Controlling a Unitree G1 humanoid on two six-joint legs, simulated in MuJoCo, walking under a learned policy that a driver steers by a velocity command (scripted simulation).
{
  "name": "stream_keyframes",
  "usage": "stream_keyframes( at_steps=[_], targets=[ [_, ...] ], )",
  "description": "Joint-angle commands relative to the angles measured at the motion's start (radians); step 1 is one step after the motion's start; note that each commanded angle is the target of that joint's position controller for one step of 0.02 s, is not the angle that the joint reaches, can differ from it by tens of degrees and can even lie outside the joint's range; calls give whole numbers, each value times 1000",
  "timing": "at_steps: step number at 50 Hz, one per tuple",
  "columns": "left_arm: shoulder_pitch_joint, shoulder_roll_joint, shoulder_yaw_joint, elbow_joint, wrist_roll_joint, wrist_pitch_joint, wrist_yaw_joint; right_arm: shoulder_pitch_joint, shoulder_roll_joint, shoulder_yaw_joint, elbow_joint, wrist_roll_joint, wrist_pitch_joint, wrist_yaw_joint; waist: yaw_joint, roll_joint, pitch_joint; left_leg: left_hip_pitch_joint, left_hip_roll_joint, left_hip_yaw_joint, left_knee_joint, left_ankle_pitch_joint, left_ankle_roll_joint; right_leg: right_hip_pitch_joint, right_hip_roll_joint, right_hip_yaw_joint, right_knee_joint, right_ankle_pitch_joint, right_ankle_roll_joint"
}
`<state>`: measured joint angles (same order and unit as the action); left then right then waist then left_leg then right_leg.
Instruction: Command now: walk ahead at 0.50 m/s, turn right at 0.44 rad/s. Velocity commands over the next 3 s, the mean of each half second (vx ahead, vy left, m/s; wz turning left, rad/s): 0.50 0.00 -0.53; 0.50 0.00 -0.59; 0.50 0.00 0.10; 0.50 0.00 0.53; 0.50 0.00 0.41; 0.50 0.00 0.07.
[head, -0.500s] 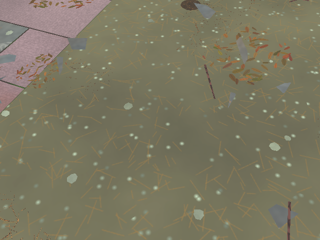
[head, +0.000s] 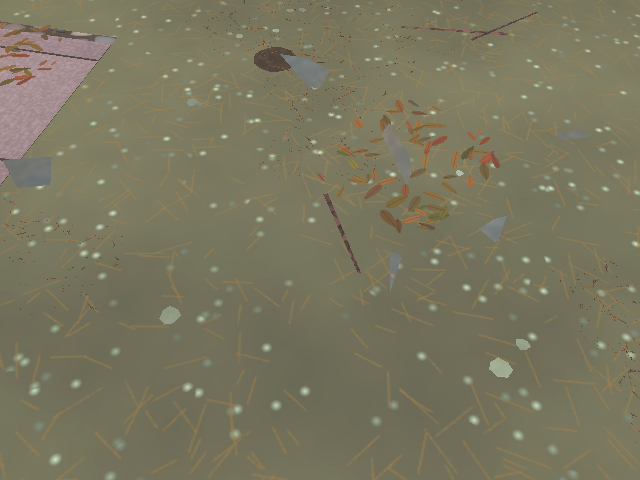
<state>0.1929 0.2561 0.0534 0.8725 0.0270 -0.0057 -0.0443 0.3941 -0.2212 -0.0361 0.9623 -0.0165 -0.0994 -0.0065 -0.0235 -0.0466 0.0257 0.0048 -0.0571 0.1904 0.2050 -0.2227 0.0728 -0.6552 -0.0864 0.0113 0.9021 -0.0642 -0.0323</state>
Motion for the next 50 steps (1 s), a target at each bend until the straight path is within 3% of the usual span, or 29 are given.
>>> stream_keyframes(
  at_steps=[1,5,7,9,10,11,12,13,14,15,17,19,21,26,31,33,34,35,36,37,38,39,40,41,42,44,46,50],
  targets=[
    [-119,9,-11,-92,2,-13,-9,2,-117,-20,-38,1,-14,-9,-7,105,75,-48,271,-57,-86,370,65,-5,7,-61,-133,82,-5],
    [-194,13,-15,-134,8,-16,-16,58,-132,-23,-5,-5,0,-21,-24,109,83,81,308,-3,-8,559,53,17,39,-129,-250,8,-59],
    [-156,27,-8,-131,10,-15,-11,42,-155,-28,-4,-8,9,-27,6,132,48,123,317,32,107,849,42,102,93,-168,-273,-86,-101],
    [-18,58,11,-95,12,-18,-3,25,-186,-38,-8,-11,25,-31,69,149,-40,128,322,52,352,1036,38,264,165,-188,-299,-186,-152],
    [122,86,30,-52,19,-27,5,14,-194,-40,-17,-6,34,-28,134,121,-118,44,308,66,566,930,22,456,187,-164,-380,-160,-185],
    [263,176,62,-20,30,-29,21,8,-168,-33,-49,-4,31,-23,191,24,-215,-176,274,69,874,574,-8,702,19,73,-431,-252,-246],
    [199,275,88,-47,7,-17,27,11,-85,-23,-124,9,20,-2,110,-227,-277,-628,19,-12,1253,-296,-73,963,-252,665,-561,-211,-408],
    [212,264,87,-49,-17,-5,29,-98,-158,-33,-149,-3,6,4,150,-34,-258,-741,56,-217,1286,-247,-62,943,-252,670,-617,-128,-411],
    [161,218,75,-41,-19,-5,39,-143,-135,-25,-167,8,-8,8,119,11,-136,-772,111,-232,1229,-155,-55,835,-236,528,-623,-60,-381],
    [125,160,61,-36,-20,-11,41,-124,-132,-24,-156,10,-14,5,69,86,-43,-714,147,-225,1116,-106,-57,687,-190,431,-643,63,-330],
    [63,116,45,-44,-25,-27,47,-101,-118,-22,-151,-25,19,5,5,83,-17,-595,174,-231,998,-96,-81,545,-94,300,-664,183,-279],
    [83,127,45,-40,-30,-47,43,-95,-105,-21,-159,-36,52,13,-9,61,-31,-566,170,-214,932,-92,-104,506,-58,259,-673,253,-276],
    [114,156,52,-36,-29,-54,41,-149,-96,-19,-185,-34,65,17,0,42,-16,-592,168,-197,849,-31,-123,481,-33,242,-692,229,-265],
    [213,161,54,-27,-27,-49,40,-352,-100,-13,-257,-25,66,24,77,-5,14,-674,147,-194,607,158,-137,549,-6,267,-686,193,-212],
    [279,174,56,-26,-13,-44,51,-480,-110,-2,-314,-14,50,30,124,-20,15,-666,97,-198,449,181,-117,658,-28,322,-610,293,-199],
    [258,189,59,-38,-9,-44,59,-458,-129,-4,-322,-10,41,28,99,-33,12,-580,81,-215,378,145,-97,659,-42,354,-571,322,-175],
    [223,200,62,-49,-7,-45,61,-404,-143,-8,-310,-8,36,25,66,-40,4,-482,66,-215,338,109,-82,626,-40,359,-541,352,-154],
    [191,211,64,-59,-7,-49,58,-314,-165,-18,-284,-7,30,18,24,-40,-30,-341,38,-205,314,67,-65,586,-24,358,-468,434,-133],
    [172,210,62,-62,-14,-56,50,-180,-191,-30,-247,-10,19,6,-46,6,-97,-154,41,-204,248,87,-41,539,31,320,-304,453,-109],
    [177,152,45,-85,-26,-66,39,-29,-258,-47,-236,-31,9,-11,-103,101,-231,78,222,-382,210,-79,7,425,99,255,-46,258,-82],
    [274,55,25,-119,-54,-64,40,-1,-348,-66,-245,-50,19,-18,-50,327,-337,303,495,-824,114,-179,107,124,256,129,227,-435,-49],
    [289,136,31,-100,-19,-51,48,-54,-294,-63,-246,-31,34,-13,-12,261,-289,219,504,-961,76,-283,139,24,179,119,344,-467,-60],
    [234,152,36,-89,-7,-41,44,-123,-199,-41,-262,-23,38,-9,-1,132,-148,81,462,-805,61,-296,122,15,127,112,358,-371,-57],
    [185,137,33,-93,-5,-38,35,-164,-146,-28,-259,-20,36,-5,6,78,-67,-23,404,-649,39,-186,101,34,93,96,318,-305,-48],
    [167,123,32,-97,1,-30,25,-169,-132,-22,-251,-20,33,-6,15,115,-37,-79,360,-536,20,-80,77,56,68,85,282,-280,-39],
    [164,109,29,-102,12,-7,8,-142,-131,-21,-224,-11,16,-4,30,165,-21,-134,319,-400,-4,84,64,87,51,65,264,-256,-23],
    [121,96,25,-126,9,5,-4,-115,-139,-27,-207,-1,-2,4,33,158,-21,-126,326,-332,-26,185,78,52,40,59,252,-218,-16],
    [-14,80,15,-178,9,9,-20,-80,-148,-34,-180,-2,-6,7,18,140,14,-95,323,-205,-66,234,89,-50,16,38,145,-99,7]
  ],
)
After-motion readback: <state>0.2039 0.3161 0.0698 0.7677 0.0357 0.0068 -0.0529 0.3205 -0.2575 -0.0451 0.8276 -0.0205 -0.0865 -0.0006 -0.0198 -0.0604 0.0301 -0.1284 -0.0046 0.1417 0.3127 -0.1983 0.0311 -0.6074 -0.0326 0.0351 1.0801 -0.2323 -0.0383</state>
